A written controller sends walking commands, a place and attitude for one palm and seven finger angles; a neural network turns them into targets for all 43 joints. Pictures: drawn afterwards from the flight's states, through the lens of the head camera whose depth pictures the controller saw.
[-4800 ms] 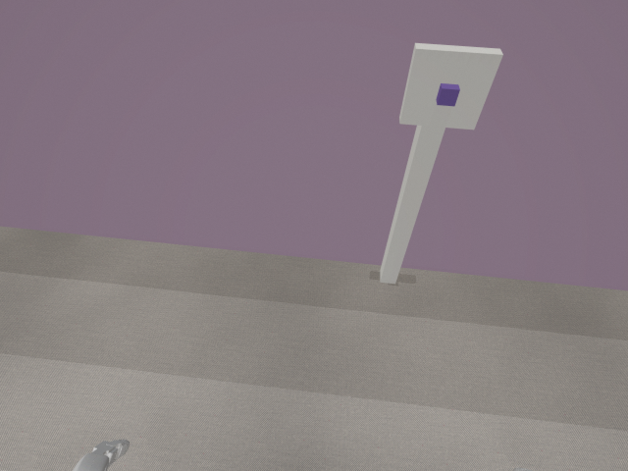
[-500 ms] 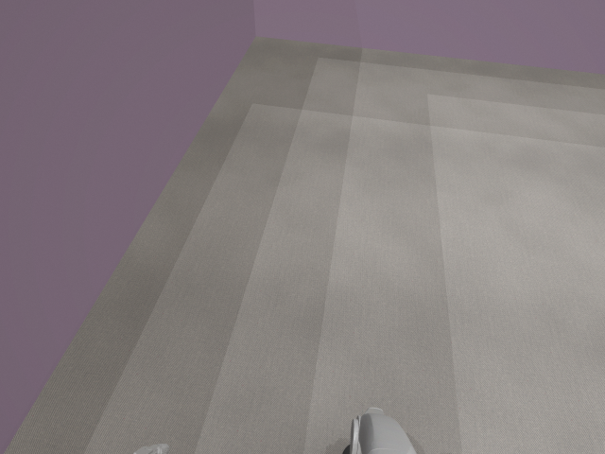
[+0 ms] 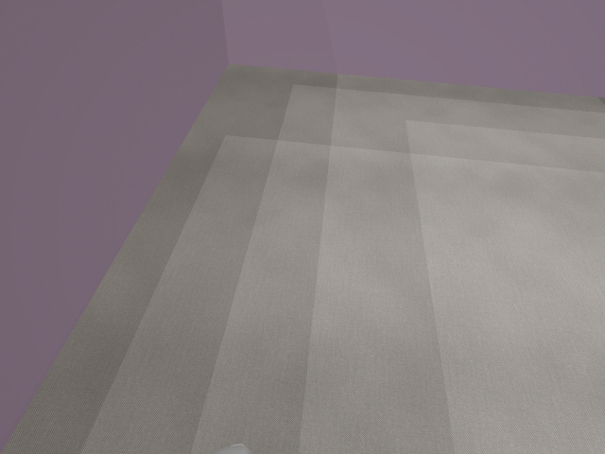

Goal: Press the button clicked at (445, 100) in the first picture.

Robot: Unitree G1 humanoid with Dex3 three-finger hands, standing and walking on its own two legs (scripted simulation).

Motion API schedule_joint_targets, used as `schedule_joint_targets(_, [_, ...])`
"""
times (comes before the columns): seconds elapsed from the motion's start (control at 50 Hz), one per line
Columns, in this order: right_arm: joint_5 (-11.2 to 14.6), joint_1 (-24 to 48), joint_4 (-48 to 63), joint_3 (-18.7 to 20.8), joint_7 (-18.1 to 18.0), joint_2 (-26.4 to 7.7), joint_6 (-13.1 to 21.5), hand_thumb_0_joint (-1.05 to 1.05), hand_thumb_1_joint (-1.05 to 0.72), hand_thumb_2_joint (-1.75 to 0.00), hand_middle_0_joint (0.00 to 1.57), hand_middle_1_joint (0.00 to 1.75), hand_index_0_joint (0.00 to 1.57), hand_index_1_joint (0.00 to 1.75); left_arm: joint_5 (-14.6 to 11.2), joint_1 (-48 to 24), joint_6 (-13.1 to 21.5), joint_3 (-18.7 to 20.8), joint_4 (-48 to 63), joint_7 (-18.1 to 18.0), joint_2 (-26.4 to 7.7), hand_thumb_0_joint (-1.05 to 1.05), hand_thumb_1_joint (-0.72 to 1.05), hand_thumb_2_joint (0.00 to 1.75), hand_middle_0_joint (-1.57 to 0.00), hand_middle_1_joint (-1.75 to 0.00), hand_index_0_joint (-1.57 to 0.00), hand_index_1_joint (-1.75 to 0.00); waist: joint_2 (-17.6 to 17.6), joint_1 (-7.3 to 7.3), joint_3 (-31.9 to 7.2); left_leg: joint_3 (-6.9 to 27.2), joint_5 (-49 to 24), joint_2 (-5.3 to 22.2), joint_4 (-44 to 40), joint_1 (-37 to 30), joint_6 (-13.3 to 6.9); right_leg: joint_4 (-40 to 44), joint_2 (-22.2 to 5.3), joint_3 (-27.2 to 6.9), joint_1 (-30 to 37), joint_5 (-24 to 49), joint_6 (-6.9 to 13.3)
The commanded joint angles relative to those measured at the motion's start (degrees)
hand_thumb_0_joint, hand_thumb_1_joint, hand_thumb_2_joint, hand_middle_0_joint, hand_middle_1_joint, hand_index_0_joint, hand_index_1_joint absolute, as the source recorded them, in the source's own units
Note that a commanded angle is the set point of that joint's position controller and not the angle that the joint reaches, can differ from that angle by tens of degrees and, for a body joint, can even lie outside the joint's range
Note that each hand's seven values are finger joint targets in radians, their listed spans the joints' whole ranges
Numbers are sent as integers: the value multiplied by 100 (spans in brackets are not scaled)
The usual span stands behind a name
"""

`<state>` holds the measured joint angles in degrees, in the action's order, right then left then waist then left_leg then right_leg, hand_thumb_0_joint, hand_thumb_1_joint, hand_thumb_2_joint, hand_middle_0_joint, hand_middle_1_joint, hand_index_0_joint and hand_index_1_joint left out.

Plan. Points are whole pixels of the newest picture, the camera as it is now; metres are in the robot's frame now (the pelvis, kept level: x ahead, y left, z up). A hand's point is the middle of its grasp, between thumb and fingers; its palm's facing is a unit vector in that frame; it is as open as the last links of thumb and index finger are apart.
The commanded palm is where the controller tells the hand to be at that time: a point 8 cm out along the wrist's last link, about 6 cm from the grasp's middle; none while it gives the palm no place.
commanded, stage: turn to face it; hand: left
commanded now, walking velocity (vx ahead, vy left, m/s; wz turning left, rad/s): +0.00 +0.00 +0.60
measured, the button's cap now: out of the picture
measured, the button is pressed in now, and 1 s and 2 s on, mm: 0 0 0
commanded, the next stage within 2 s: none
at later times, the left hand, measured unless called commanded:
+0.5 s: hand out of the picture +0.04 +0.25 -0.16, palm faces +0.27 -0.93 -0.25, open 7.4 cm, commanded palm none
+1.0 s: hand out of the picture -0.09 +0.14 -0.14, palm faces +0.56 -0.78 -0.27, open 7.4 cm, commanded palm none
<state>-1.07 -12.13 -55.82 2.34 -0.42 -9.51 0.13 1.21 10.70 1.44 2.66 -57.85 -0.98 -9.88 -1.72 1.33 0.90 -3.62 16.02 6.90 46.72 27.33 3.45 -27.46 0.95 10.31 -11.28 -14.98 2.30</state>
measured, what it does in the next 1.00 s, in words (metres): steps on the spot, turning left: left foot, then right foot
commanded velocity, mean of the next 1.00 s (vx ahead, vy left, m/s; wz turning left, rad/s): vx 0.00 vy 0.00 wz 0.60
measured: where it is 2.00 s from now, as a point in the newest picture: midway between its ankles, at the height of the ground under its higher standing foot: outside the picture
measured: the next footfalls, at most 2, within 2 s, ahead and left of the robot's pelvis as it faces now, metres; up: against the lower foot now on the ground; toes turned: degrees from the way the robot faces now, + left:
left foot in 0.06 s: +0.11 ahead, +0.11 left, +0.00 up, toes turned +10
right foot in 0.68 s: +0.05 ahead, -0.13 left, +0.00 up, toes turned +18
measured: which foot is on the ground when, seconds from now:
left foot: up 0.00-0.04, down 0.06-0.66, up 0.68-1.00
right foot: down 0.00-0.08, up 0.10-0.66, down 0.68-1.00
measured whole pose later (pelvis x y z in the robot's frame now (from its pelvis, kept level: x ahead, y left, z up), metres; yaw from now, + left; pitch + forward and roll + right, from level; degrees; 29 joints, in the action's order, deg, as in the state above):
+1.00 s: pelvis -0.04 -0.05 +0.01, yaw +34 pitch -1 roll +3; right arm -1.7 -12.5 -54.8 6.1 1.9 -15.8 -5.7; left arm 1.4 14.1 -0.6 2.0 -52.1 -1.0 -9.4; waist -1.3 0.3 4.0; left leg 0.0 22.4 3.3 58.4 26.5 5.5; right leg -28.5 -7.9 13.4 -11.6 -15.8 0.9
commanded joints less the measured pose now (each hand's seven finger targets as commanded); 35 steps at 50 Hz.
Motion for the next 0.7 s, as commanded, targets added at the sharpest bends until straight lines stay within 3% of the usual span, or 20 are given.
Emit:
schedule_joint_targets(0.0, [-3, -352, 126, 58, 50, -338, -7, 0, -90, -90, 20, 30, 20, 30, -7, 340, -2, 188, 240, -93, -795, 0, 90, 90, -20, -30, -20, -30, 693, -134, 20, -139, -403, -119, -1128, -887, -57, 294, -1758, -655, -56, 2002, 377])
schedule_joint_targets(0.02, [-16, -565, 93, 90, 64, -474, -10, 0, -90, -90, 20, 30, 20, 30, -26, 375, -50, 202, 267, -94, -778, 0, 90, 90, -20, -30, -20, -30, 290, -53, -91, -47, -1081, -108, -1562, -1340, -118, -198, -1620, -468, -227, 1561, 169])
schedule_joint_targets(0.04, [-48, -769, 124, 178, 61, -807, 15, 0, -90, -90, 20, 30, 20, 30, -52, 545, -104, 214, 339, -82, -593, 0, 90, 90, -20, -30, -20, -30, -761, -9, -233, 958, -2258, 533, -2047, -1690, -436, -1048, -1139, -172, -749, 473, -171])
schedule_joint_targets(0.06, [-77, -860, 188, 259, 38, -1239, -4, 0, -90, -90, 20, 30, 20, 30, -104, 622, -141, 172, 484, -69, -378, 0, 90, 90, -20, -30, -20, -30, -1881, -16, -188, 2237, -3664, 1570, -2566, -1865, -1143, -2100, -522, 22, -1461, -1691, -540])
schedule_joint_targets(0.08, [-70, -920, 159, 262, -6, -1295, -44, 0, -90, -90, 20, 30, 20, 30, -44, 327, -169, 151, 627, -73, -542, 0, 90, 90, -20, -30, -20, -30, -1554, 76, -91, 2587, -3356, 1786, -2842, -1686, -1538, -3201, -442, -487, -1635, -2283, -538])
schedule_joint_targets(0.1, [-78, -821, 143, 253, -70, -1153, -19, 0, -90, -90, 20, 30, 20, 30, 5, 190, -199, 204, 572, -84, -558, 0, 90, 90, -20, -30, -20, -30, -1394, 80, -209, 2503, -2875, 1492, -2935, -1720, -1490, -3710, -541, -824, -1919, -1940, -514])
schedule_joint_targets(0.12, [-54, -684, 239, 243, -88, -1084, -2, 0, -90, -90, 20, 30, 20, 30, 21, 72, -181, 254, 593, -55, -606, 0, 90, 90, -20, -30, -20, -30, -1083, 52, -219, 2351, -2635, 1301, -2883, -1775, -1401, -3984, -579, -924, -2152, -1603, -511])
schedule_joint_targets(0.18, [-11, -356, 413, 252, -94, -1026, 47, 0, -90, -90, 20, 30, 20, 30, 15, 146, -174, 283, 546, 1, -574, 0, 90, 90, -20, -30, -20, -30, -386, -64, -568, 1655, -2562, 864, -2792, -1994, -1152, -4077, -615, -1003, -2159, -762, -622])
schedule_joint_targets(0.2, [-6, -371, 441, 267, -92, -1063, 53, 0, -90, -90, 20, 30, 20, 30, 1, 181, -201, 284, 533, -5, -572, 0, 90, 90, -20, -30, -20, -30, -295, -50, -694, 1635, -2479, 815, -2819, -2036, -1133, -4045, -617, -1039, -2095, -659, -658])
schedule_joint_targets(0.24, [6, -394, 445, 302, -85, -1066, 48, 0, -90, -90, 20, 30, 20, 30, 1, 196, -250, 310, 542, -18, -569, 0, 90, 90, -20, -30, -20, -30, -287, -30, -765, 1673, -2070, 729, -2911, -2011, -1118, -3928, -612, -1070, -2046, -510, -708])
schedule_joint_targets(0.32, [1, -349, 477, 357, -45, -1134, -13, 0, -90, -90, 20, 30, 20, 30, 6, 114, -316, 337, 629, -27, -613, 0, 90, 90, -20, -30, -20, -30, -466, -4, -554, 1934, -842, 631, -3174, -1718, -1145, -3526, -601, -1077, -1996, -474, -764])
schedule_joint_targets(0.48, [-41, -439, 475, 496, 4, -1330, -136, 0, -90, -90, 20, 30, 20, 30, -23, -174, -331, 314, 868, -44, -698, 0, 90, 90, -20, -30, -20, -30, -707, 138, -460, 2798, 55, 533, -3260, -1563, -1279, -2369, -346, -1095, -1625, -1013, -678])
schedule_joint_targets(0.54, [-66, -308, 536, 536, 17, -1415, -196, 0, -90, -90, 20, 30, 20, 30, -63, 102, -353, 314, 867, -60, -674, 0, 90, 90, -20, -30, -20, -30, -807, 40, -552, 3001, 257, 362, -3365, -1245, -1178, -1739, -134, -1041, -996, -1137, -545])
schedule_joint_targets(0.58, [-80, -99, 634, 574, 46, -1436, -238, 0, -90, -90, 20, 30, 20, 30, -92, 521, -363, 324, 802, -72, -740, 0, 90, 90, -20, -30, -20, -30, -871, -133, -547, 2910, 259, 142, -3424, -845, -955, -889, 15, -911, -243, -991, -438])
schedule_joint_targets(0.6, [-79, 23, 676, 587, 60, -1405, -262, 0, -90, -90, 20, 30, 20, 30, -113, 801, -362, 352, 738, -81, -769, 0, 90, 90, -20, -30, -20, -30, -880, -246, -561, 2783, 387, -37, -3435, -567, -730, -292, 63, -805, 244, -788, -377])
schedule_joint_targets(0.62, [-51, 143, 729, 589, 69, -1313, -293, 0, -90, -90, 20, 30, 20, 30, -109, 1132, -344, 390, 674, -102, -876, 0, 90, 90, -20, -30, -20, -30, -720, -409, -559, 2553, 666, -266, -3181, -24, -416, 622, -63, -808, 992, -388, -286])
schedule_joint_targets(0.64, [5, 70, 770, 562, 95, -973, -343, 0, -90, -90, 20, 30, 20, 30, -15, 1240, -294, 475, 728, -143, -1319, 0, 90, 90, -20, -30, -20, -30, 502, -458, -484, 1772, 1100, -851, -1727, 903, -50, 1612, -1201, -1908, 1495, -1249, 111])
schedule_joint_targets(0.66, [-10, -123, 864, 541, 53, -674, -329, 0, -90, -90, 20, 30, 20, 30, 71, 625, -300, 480, 981, -178, -1765, 0, 90, 90, -20, -30, -20, -30, 2171, -328, -68, 664, 1413, -1507, 499, 1657, 164, 2209, -2912, -3619, 729, -2197, 672])
schedule_joint_targets(0.68, [-91, -30, 828, 604, 69, -1108, -327, 0, -90, -90, 20, 30, 20, 30, -5, -159, -322, 368, 1221, -212, -1580, 0, 90, 90, -20, -30, -20, -30, 1337, -95, 180, 964, 1326, -987, 1449, 1133, -19, 2148, -3069, -3048, -652, -1848, 669])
